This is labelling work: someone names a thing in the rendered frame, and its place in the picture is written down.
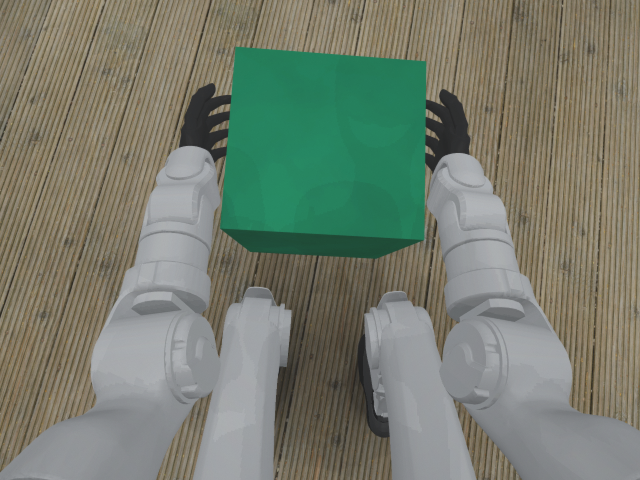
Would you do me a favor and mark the left robot hand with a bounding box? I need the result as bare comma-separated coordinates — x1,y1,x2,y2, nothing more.
179,83,231,163

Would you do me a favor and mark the right robot hand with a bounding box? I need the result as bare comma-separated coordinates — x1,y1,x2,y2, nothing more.
425,89,470,175

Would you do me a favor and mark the carton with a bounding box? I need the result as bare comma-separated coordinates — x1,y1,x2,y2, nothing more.
220,47,426,259

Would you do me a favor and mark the robot right foot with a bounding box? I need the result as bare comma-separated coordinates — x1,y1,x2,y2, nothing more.
358,334,390,438

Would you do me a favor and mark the robot right forearm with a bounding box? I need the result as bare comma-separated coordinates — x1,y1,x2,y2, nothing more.
426,153,572,369

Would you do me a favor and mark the robot left forearm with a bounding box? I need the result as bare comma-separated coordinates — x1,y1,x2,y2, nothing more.
91,146,221,394

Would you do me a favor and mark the left robot shin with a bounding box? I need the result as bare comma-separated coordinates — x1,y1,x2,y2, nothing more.
222,287,277,341

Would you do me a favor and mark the robot right upper arm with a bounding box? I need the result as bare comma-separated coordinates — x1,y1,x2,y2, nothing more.
439,316,640,480

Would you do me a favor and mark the robot left upper arm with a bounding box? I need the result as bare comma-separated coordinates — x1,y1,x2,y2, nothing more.
0,310,221,480

